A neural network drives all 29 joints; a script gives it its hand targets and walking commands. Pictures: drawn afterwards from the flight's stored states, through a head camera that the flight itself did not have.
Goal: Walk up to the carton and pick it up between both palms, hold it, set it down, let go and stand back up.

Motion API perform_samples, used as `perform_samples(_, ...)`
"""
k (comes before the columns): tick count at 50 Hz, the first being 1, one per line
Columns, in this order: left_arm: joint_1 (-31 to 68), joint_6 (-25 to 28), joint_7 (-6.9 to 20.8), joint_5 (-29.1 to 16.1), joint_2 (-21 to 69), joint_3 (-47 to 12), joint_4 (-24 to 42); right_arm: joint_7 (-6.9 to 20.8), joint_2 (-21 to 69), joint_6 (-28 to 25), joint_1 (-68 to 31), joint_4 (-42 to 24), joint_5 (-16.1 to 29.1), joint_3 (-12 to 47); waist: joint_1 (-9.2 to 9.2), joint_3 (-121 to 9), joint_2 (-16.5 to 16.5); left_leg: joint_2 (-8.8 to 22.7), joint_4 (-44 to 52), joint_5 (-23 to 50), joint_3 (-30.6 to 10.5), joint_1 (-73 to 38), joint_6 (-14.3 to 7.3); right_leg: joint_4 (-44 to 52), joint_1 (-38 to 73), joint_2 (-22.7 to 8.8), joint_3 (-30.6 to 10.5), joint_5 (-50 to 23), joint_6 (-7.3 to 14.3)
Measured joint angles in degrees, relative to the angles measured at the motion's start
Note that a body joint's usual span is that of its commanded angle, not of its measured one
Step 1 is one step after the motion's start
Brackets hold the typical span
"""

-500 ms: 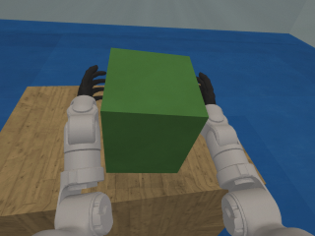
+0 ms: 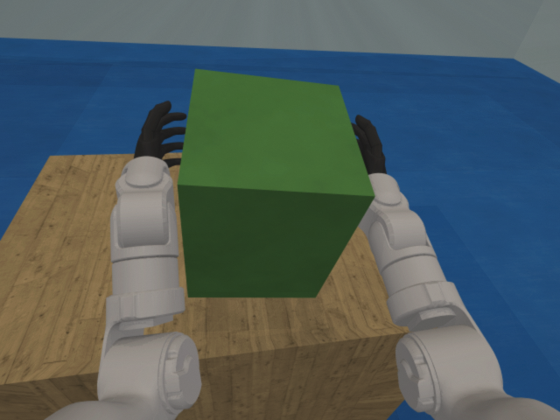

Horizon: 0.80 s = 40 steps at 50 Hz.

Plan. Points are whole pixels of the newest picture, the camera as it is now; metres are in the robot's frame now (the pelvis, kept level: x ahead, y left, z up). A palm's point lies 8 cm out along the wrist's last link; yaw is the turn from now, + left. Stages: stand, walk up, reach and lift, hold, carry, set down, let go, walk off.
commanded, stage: hold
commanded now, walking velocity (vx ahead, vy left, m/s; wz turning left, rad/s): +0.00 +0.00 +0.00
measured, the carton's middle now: (261, 194) +0.38 +0.01 +0.16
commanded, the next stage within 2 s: none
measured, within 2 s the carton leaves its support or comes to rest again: neither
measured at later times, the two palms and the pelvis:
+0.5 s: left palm (148, 155) +0.36 +0.15 +0.24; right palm (371, 169) +0.36 -0.14 +0.22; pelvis -0.01 +0.00 +0.00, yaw +0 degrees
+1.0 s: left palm (140, 164) +0.35 +0.16 +0.23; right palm (366, 171) +0.36 -0.13 +0.22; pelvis +0.00 +0.00 +0.00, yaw +0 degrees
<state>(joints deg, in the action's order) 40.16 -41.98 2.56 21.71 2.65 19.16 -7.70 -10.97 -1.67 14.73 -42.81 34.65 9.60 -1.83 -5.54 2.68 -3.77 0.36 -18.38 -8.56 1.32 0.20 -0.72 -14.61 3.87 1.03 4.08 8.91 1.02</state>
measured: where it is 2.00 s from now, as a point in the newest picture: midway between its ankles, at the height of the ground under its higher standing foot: outside the picture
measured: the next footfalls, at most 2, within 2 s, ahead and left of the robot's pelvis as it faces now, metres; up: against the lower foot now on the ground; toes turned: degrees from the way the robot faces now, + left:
none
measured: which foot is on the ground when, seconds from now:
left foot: down 0.00-1.00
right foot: down 0.00-1.00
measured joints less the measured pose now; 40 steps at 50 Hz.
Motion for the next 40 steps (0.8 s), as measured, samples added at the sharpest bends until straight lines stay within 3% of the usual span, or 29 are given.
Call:
perform_samples(6, -3.31, -3.07, 0.84, 0.26, 0.55, 0.29, 5.93, -1.81, -0.97, 2.33, 0.92, -3.11, 3.62, 4.11, -0.16, -0.75, 0.05, 0.11, -0.31, -0.79, -0.33, -2.73, 0.2, 0.41, 3.16, 0.15, 0.28, 0.49, -0.02)
perform_samples(13, -0.37, -5.6, 3.46, 2.3, -0.26, 1.99, 2.26, -1.01, 1.39, 5.85, -1.28, -0.56, 0.65, -0.26, 0.85, -0.12, -0.48, -0.33, 0.97, 0.46, -0.36, -3.57, 0.09, -1.02, 2.78, -0.32, 0.4, 0.76, 0.26)
perform_samples(23, 3.57, -3.44, 2.08, 0.39, -1.02, 1.89, -0.13, -0.28, 1.45, 4.24, -2.98, -1.19, -1.59, -2.97, 0.55, -0.13, 0.78, -0.17, 1.34, 1.99, 0.06, 1.12, -0.05, -1.13, -2.28, -0.21, 0.03, -0.67, 0.33)
perform_samples(34, -0.83, -4.3, 2.6, 0.66, -0.08, 1.88, 3.4, -2.18, -0.14, 4.47, -0.46, -2.35, 2.41, 2.61, 0.24, -1.0, -0.08, 0.23, 0.4, -0.26, -0.4, -2.19, 0.42, 0.13, 2.19, 0.28, 0.38, 0.56, 0.31)
perform_samples(40, -2.18, -5.37, 3.47, 0.86, -0.53, 1.59, 5.26, -2.58, 0.56, 5.89, -0.39, -3.54, 2.82, 2.42, -0.08, -0.43, -0.47, -0.03, 0.11, -0.69, -0.83, -3.34, 0.47, -0.06, 3.55, 0.03, 0.81, 1.09, 0.21)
